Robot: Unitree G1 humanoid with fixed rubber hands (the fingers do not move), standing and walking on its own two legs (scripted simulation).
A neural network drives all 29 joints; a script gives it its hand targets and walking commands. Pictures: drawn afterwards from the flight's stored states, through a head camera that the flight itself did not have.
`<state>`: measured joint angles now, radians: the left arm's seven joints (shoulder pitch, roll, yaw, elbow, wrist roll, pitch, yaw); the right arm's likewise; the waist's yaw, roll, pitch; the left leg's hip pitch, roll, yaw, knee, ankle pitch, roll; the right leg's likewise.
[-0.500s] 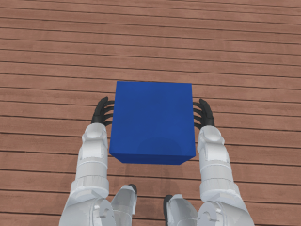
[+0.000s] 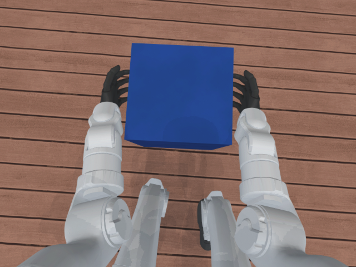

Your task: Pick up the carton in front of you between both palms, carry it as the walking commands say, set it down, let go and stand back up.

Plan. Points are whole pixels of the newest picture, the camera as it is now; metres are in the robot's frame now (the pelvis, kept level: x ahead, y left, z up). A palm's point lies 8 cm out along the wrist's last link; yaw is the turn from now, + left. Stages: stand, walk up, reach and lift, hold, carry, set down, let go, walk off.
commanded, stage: set down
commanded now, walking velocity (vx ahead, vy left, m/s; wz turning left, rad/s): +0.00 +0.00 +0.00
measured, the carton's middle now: (179, 107) +0.46 +0.06 -0.16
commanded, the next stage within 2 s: none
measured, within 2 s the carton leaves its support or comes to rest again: rests again in 1.42 s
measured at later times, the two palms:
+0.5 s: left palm (121, 110) +0.44 +0.23 -0.24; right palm (224, 109) +0.49 -0.07 -0.23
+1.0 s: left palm (128, 114) +0.47 +0.24 -0.37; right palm (212, 112) +0.52 -0.06 -0.37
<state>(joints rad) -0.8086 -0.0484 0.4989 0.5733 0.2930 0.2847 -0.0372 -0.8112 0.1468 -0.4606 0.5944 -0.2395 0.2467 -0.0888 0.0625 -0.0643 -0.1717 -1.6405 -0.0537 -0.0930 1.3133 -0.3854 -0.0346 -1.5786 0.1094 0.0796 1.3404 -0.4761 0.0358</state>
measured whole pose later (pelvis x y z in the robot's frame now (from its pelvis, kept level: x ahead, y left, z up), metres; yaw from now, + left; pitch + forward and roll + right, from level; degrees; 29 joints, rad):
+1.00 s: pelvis -0.03 +0.00 -0.21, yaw -3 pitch +43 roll -1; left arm -1.28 0.20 0.44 0.78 0.09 0.27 0.04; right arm -1.40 -0.13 -0.24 0.92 -0.04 0.23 -0.20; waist 0.14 -0.06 0.23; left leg -2.27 -0.06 -0.07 2.06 -0.54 -0.06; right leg -2.21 0.22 0.07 2.10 -0.63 0.10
